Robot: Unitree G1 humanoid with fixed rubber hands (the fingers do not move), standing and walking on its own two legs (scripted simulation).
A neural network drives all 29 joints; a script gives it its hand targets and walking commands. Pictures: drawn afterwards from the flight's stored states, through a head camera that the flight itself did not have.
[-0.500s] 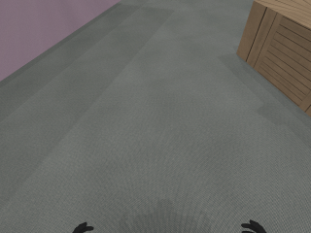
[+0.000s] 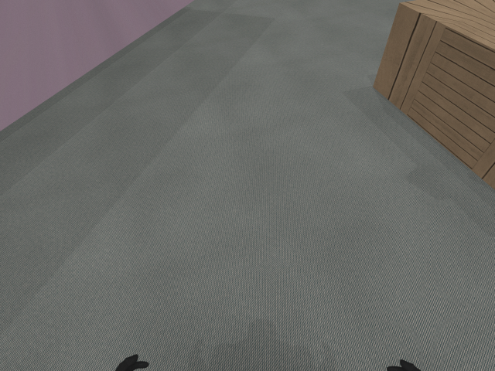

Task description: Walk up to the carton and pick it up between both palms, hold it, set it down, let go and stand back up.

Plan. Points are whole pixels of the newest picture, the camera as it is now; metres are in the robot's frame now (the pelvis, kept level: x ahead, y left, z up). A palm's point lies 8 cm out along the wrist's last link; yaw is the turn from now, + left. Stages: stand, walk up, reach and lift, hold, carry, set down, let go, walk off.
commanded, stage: stand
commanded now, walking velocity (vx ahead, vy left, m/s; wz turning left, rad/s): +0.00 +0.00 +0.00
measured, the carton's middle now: out of the picture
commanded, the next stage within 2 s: walk up in 1.28 s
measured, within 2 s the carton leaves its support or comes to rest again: neither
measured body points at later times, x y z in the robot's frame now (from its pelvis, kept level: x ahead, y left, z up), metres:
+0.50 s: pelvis +0.00 +0.00 +0.00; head +0.01 +0.00 +0.45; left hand +0.10 +0.25 -0.11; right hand +0.10 -0.25 -0.11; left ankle +0.01 +0.12 -0.73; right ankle +0.01 -0.13 -0.73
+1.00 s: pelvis +0.00 +0.00 +0.00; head +0.01 +0.00 +0.45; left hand +0.09 +0.26 -0.11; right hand +0.10 -0.25 -0.11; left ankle +0.01 +0.12 -0.73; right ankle +0.01 -0.13 -0.73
